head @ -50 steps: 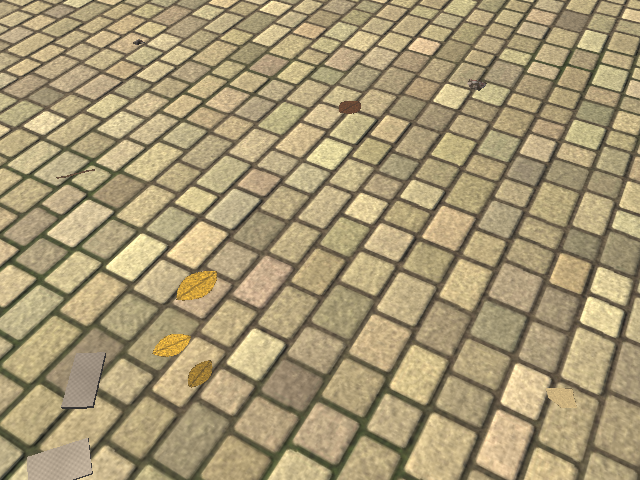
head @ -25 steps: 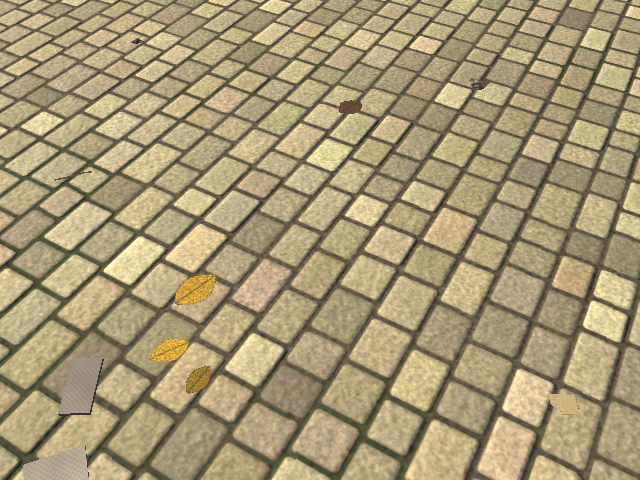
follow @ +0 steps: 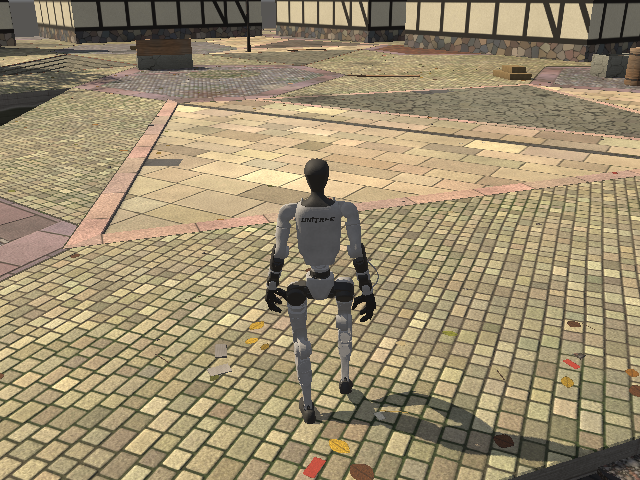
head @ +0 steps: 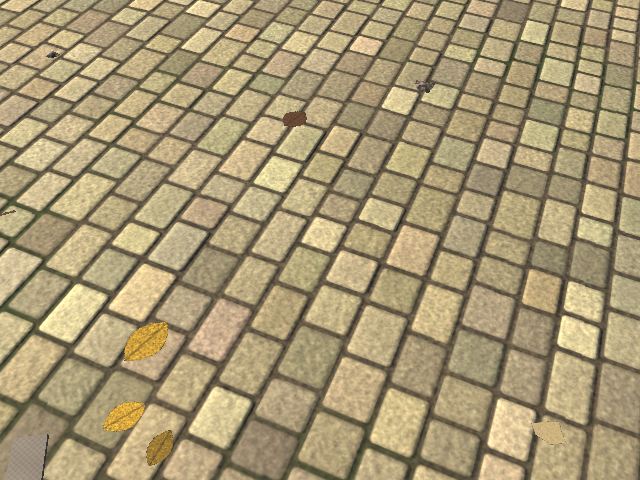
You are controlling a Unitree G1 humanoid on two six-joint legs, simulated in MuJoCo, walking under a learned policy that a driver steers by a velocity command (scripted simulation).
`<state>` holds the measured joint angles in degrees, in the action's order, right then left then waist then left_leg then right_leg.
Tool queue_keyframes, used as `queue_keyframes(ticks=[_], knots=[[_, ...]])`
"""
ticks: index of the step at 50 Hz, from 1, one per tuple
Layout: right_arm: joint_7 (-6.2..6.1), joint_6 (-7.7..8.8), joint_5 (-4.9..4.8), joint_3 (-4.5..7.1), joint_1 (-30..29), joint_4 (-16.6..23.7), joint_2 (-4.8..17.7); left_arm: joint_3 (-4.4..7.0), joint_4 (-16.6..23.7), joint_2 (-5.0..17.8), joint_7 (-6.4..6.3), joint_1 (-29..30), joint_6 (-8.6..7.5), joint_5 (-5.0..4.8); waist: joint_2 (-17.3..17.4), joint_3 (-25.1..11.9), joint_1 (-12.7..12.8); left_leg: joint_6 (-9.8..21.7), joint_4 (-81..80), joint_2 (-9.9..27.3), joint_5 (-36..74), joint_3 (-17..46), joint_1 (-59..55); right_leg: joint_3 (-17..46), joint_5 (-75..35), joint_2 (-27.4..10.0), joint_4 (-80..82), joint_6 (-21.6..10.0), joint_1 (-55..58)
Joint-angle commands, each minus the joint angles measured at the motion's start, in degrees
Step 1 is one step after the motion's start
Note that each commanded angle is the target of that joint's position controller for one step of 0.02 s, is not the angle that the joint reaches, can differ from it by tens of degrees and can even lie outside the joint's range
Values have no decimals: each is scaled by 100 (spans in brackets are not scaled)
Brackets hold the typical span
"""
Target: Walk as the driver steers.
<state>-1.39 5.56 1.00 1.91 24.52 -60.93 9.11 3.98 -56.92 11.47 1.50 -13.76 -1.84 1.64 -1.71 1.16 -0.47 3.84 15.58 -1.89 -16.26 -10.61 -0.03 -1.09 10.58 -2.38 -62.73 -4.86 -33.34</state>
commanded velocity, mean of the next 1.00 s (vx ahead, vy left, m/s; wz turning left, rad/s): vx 0.49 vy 0.00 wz -0.45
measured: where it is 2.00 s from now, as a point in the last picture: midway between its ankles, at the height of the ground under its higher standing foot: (457, 291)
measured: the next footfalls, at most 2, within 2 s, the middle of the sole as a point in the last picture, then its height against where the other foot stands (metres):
right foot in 0.24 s outside the picture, level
left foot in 0.80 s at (342, 409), level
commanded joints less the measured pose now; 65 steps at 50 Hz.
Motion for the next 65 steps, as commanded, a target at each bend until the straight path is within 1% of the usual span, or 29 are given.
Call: queue_keyframes(ticks=[1,6,9,11,12,13,14,15,16,17,18,20,23,28,34,36,38,39,40,41,42,43,44,46,50,54,60,63,65], knots=[[-47,83,5,7,443,73,464,-48,474,-75,66,492,17,-26,620,630,1,66,-657,1446,2950,474,35,-223,-483,-29,411,34,-936],[-119,107,-16,-2,538,-13,674,-141,913,-80,141,1374,22,-15,652,760,-19,48,-417,1457,4469,-170,96,-927,-771,273,2354,-140,25],[-211,74,-37,86,474,-10,944,-28,779,217,92,694,31,17,856,226,376,6,816,1622,6707,-410,-324,-1141,-290,694,2454,-535,969],[-166,7,-3,170,224,148,1112,136,433,562,49,-470,8,48,961,-410,892,107,2643,1738,6412,-335,-96,-866,81,854,2774,-895,2216],[-78,-6,2,211,25,276,1178,272,272,813,-7,-1057,-12,86,623,-680,1270,78,4221,1536,4958,-416,645,-373,355,656,3415,-1107,3183],[14,3,112,107,37,496,508,358,303,1217,-57,-864,-10,58,-455,-872,843,23,6118,788,-637,-237,2207,1597,338,-845,3374,-1439,4085],[110,21,-85,141,-77,984,597,408,436,1494,-28,-850,60,-5,-922,-1403,674,-118,7413,-125,-1448,927,3929,4635,1339,-1660,4585,-2403,4976],[143,104,-34,164,-729,1129,885,346,435,1251,-81,-579,75,-60,-87,-526,648,-55,7114,372,-703,1314,4623,4008,1583,-1616,5049,-2076,4426],[158,172,-56,172,-855,1207,931,278,473,1003,-107,-319,47,-92,262,-110,443,-60,6597,558,-201,1296,4438,3435,988,-1475,5170,-1828,3716],[122,162,-41,177,-761,1127,882,223,480,808,-119,-109,-11,-71,726,118,121,-132,6131,732,-10,1294,4024,2871,-34,-1217,5175,-1571,3111],[112,59,56,170,-647,1121,818,184,509,730,-156,-55,-77,-100,791,95,-54,-244,5832,826,-28,1332,3602,2416,-783,-984,5137,-1466,2698],[150,-165,173,161,-579,1155,708,139,481,732,-178,-147,-219,-165,591,32,-208,-429,5329,913,-87,1293,3233,1873,-1635,-632,5119,-1340,2351],[202,-324,185,157,-1184,1433,715,165,431,934,-178,-556,-275,-193,252,130,-70,-625,4618,923,397,1076,3557,1551,-2071,-339,5142,-1118,2285],[251,-377,141,143,-2415,1928,812,153,418,945,-165,-1319,-208,-168,-90,148,429,-668,3469,728,1362,1009,4276,1727,-2415,-257,5007,-702,3068],[325,-281,87,14,-3359,2375,806,129,453,991,-251,-1728,-191,-84,-281,229,708,-477,2219,372,1512,899,4279,1927,-3033,-385,4688,-764,3906],[325,-218,63,5,-3227,2418,854,113,462,1007,-295,-1637,-225,-66,-346,230,574,-276,1697,283,1538,896,3602,1909,-3391,-492,4612,-649,3887],[247,-164,52,108,-2281,2148,1097,127,500,1173,-290,-1358,-289,-61,-419,-112,123,-23,1437,-25,1138,809,2164,1758,-4796,-469,3957,-420,3707],[176,-115,26,180,-1418,1893,1245,138,495,1251,-251,-1245,-317,-46,-308,-524,-294,110,1133,-95,1205,760,1244,1569,-5079,-293,3022,-323,3655],[87,-54,105,252,-533,1708,1445,110,556,1140,-209,-1192,-352,-68,-152,-1061,-683,292,1132,485,1052,1283,-101,1455,-3941,-62,1789,-263,2886],[46,-46,280,400,85,1688,2072,-17,654,490,-174,-1972,-349,-265,1156,-2080,-437,980,1218,2263,796,3735,-1838,978,-672,675,-322,-20,1372],[134,-152,156,425,-19,1555,1903,17,544,770,-197,-2217,-316,-240,1508,-2208,-305,1376,248,2696,323,5590,-1833,828,1874,1073,-1276,10,424],[166,-176,52,332,-688,1673,1458,45,574,948,-206,-1684,-263,-78,699,-1014,-87,1249,8,2428,-486,4923,-766,915,1339,649,-1471,-8,37],[192,-155,31,235,-1103,1722,1072,21,698,907,-158,-1124,-264,-17,204,-416,-70,1094,-132,2142,-331,4060,26,869,911,436,-1132,-15,44],[181,-91,49,158,-1073,1530,900,-2,830,765,-67,-844,-193,41,408,-9,116,834,-387,1634,650,2965,811,779,727,180,-612,-3,288],[238,83,-41,162,-615,1212,976,-67,873,568,35,-735,-69,99,638,-5,254,840,-660,1417,1654,2223,917,486,468,19,-101,115,167],[245,63,-61,155,-212,1024,992,-164,1263,481,93,427,-78,78,583,259,43,794,-926,1202,1977,1709,763,99,-387,-255,1017,307,-410],[209,36,-46,169,347,802,1152,-278,1582,408,96,1533,-122,-1,627,290,-272,635,-689,1245,2767,1394,273,-258,-947,-57,2658,298,87],[155,-19,-7,178,397,716,1215,-243,1650,515,55,1626,-158,9,656,300,-209,593,-324,1478,3364,1447,-213,-263,-452,62,3036,107,299],[124,-65,-8,193,299,684,1288,-168,1434,630,-5,953,-215,47,662,-39,127,470,586,1426,4606,1309,-336,-355,-118,356,3440,-91,1261]])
